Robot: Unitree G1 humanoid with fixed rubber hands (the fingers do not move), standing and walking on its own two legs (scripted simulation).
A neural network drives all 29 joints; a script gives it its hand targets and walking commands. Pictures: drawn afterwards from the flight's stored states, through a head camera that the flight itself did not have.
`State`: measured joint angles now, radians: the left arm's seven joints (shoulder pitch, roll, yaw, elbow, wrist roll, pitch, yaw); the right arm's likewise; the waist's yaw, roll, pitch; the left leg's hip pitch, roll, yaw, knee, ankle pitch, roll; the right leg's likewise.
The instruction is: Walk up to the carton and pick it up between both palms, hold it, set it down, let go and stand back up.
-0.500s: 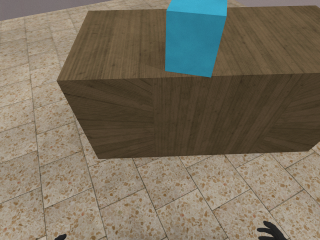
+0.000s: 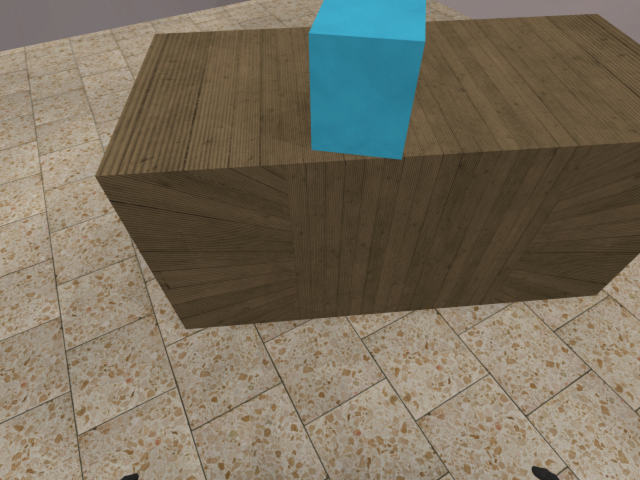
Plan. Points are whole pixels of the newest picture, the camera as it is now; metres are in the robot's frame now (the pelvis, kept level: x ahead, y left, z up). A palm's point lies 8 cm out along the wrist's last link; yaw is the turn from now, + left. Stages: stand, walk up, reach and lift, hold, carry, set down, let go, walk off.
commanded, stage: walk up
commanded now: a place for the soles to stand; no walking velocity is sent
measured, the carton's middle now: (365, 76) +0.86 -0.09 +0.05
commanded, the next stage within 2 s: none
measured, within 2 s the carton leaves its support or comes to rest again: neither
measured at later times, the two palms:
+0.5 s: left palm out of the picture +0.12 +0.27 -0.11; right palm out of the picture +0.09 -0.41 -0.14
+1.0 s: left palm (188, 336) +0.36 +0.23 -0.14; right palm (590, 363) +0.28 -0.38 -0.08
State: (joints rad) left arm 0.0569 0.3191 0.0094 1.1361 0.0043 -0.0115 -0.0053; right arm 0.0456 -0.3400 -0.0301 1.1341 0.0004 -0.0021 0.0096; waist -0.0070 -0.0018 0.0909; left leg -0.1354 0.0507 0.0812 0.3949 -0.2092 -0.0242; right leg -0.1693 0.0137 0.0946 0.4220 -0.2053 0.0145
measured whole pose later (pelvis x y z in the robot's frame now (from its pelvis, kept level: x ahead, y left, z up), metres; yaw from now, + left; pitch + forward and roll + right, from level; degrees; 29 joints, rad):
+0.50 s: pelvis +0.06 -0.06 -0.03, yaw -3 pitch -4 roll +0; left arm 0.27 0.40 0.11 0.98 0.04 -0.02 -0.07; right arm 0.23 -0.47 -0.11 1.04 -0.03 0.00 0.01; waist 0.02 0.07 0.05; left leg -0.30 0.06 -0.03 1.01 -0.54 0.02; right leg -0.31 -0.02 -0.03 0.73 -0.35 0.00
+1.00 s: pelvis +0.27 -0.06 -0.01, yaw +0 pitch -4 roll -1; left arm 0.21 0.40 0.06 0.86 0.00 -0.01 -0.04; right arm 0.33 -0.35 -0.07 0.90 0.00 -0.10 -0.02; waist -0.03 -0.09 0.13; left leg -0.15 -0.01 0.04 0.55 -0.33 0.04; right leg -0.46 0.01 0.09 1.19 -0.31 -0.02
